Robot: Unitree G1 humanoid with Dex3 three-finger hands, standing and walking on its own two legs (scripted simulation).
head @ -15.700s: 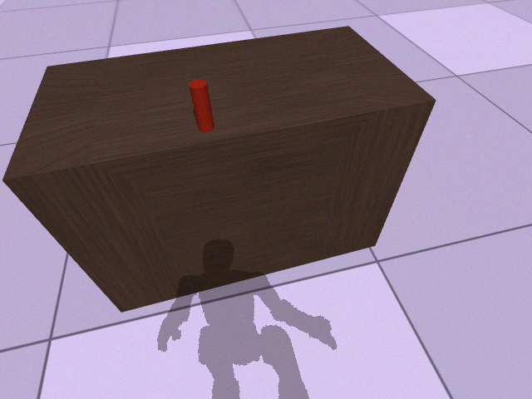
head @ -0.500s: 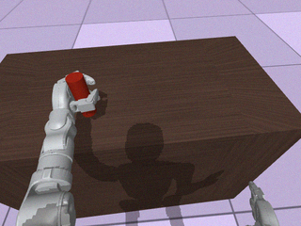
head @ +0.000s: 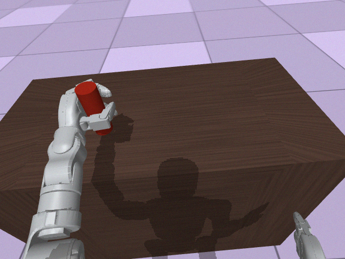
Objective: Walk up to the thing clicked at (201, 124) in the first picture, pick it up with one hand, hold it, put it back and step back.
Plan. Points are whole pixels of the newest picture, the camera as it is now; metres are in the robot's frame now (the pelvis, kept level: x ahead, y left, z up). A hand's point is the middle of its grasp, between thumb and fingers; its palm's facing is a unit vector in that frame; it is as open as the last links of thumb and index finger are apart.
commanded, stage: lift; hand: left
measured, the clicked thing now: (95, 110) +0.40 +0.18 +0.19
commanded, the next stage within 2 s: hold in 0.80 s
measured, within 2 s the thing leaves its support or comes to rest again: neither
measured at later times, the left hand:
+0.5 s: hand (85, 112) +0.33 +0.17 +0.24, palm faces +0.08 -1.00 -0.02, open 5.6 cm
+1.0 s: hand (76, 107) +0.32 +0.17 +0.26, palm faces +0.06 -1.00 -0.02, open 5.6 cm
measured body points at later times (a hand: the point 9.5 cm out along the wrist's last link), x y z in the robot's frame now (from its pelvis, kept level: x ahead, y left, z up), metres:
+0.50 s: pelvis -0.01 +0.00 +0.01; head -0.05 -0.03 +0.46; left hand +0.32 +0.22 +0.24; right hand +0.16 -0.26 -0.06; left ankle +0.01 +0.13 -0.71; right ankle +0.00 -0.14 -0.71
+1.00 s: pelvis -0.01 +0.00 +0.01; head -0.05 -0.03 +0.46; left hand +0.31 +0.22 +0.27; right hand +0.17 -0.25 -0.06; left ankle +0.01 +0.13 -0.71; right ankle +0.00 -0.14 -0.71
